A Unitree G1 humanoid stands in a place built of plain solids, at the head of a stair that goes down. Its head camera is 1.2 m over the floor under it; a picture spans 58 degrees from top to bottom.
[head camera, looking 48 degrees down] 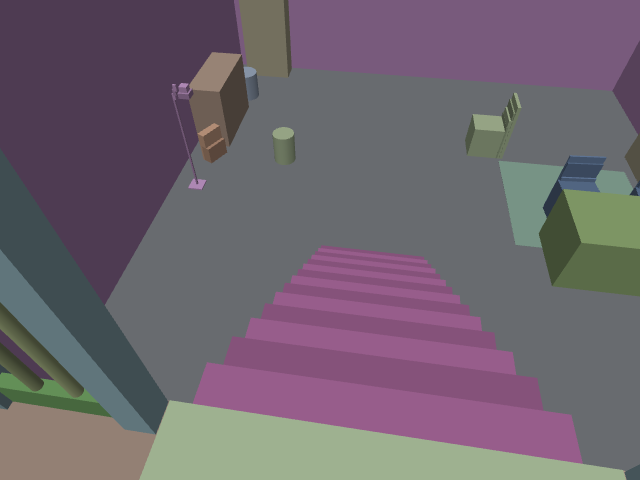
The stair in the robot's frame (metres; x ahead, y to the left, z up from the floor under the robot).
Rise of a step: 0.19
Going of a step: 0.21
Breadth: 1.20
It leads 9 degrees to the right of straight ahead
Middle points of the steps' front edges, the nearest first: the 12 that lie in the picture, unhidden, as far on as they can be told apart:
0.39 -0.17 0.00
0.59 -0.20 -0.19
0.80 -0.23 -0.37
1.01 -0.27 -0.56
1.21 -0.30 -0.75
1.42 -0.33 -0.94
1.63 -0.36 -1.13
1.83 -0.39 -1.31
2.04 -0.42 -1.50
2.25 -0.45 -1.69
2.45 -0.48 -1.88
2.66 -0.51 -2.07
